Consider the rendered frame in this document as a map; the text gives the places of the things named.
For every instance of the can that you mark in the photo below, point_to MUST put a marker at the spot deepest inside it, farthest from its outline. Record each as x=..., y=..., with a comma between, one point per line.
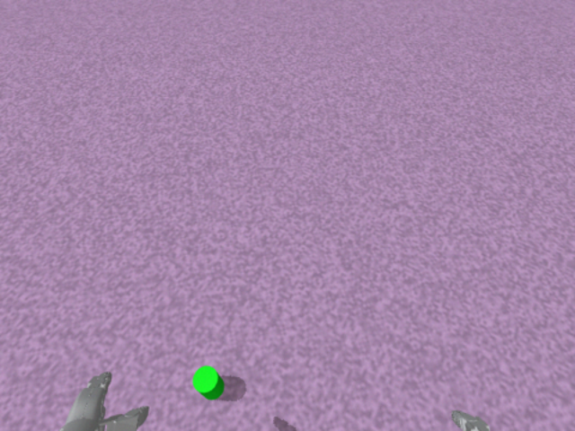
x=208, y=382

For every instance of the right robot hand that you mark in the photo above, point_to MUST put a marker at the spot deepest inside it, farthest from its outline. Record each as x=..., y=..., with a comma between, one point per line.
x=468, y=422

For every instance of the left robot hand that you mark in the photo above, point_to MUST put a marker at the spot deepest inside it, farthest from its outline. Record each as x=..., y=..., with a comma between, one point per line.
x=89, y=404

